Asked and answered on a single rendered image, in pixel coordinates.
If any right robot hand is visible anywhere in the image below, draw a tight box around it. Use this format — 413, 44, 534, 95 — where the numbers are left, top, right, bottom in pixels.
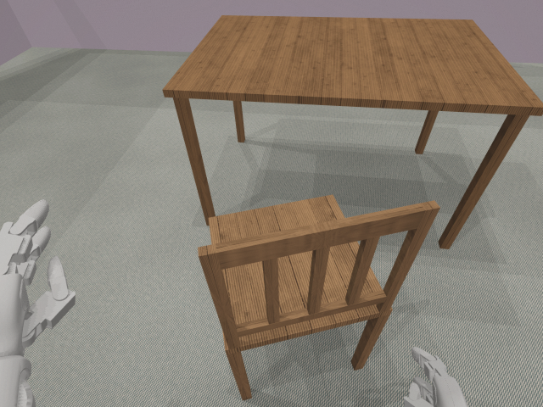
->
404, 347, 468, 407

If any left robot forearm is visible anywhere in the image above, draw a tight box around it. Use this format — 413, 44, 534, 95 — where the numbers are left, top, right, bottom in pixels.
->
0, 355, 36, 407

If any left robot hand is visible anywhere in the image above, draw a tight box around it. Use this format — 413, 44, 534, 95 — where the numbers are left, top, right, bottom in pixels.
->
0, 199, 76, 357

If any table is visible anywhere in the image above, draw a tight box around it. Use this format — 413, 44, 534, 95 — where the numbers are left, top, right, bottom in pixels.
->
163, 15, 543, 249

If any chair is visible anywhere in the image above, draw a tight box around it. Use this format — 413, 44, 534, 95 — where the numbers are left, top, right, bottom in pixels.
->
198, 195, 440, 400

